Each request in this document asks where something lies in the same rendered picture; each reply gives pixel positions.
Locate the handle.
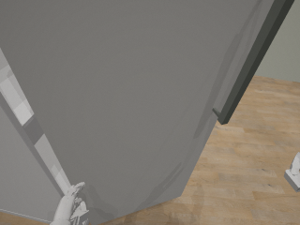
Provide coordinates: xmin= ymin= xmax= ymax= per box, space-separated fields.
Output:
xmin=212 ymin=0 xmax=294 ymax=125

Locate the right robot hand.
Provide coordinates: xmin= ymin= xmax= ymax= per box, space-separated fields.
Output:
xmin=284 ymin=152 xmax=300 ymax=192

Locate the left robot hand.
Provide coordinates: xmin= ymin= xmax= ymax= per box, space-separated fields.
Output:
xmin=53 ymin=182 xmax=89 ymax=225

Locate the fridge door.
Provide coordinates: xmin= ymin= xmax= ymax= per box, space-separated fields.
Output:
xmin=0 ymin=0 xmax=275 ymax=225

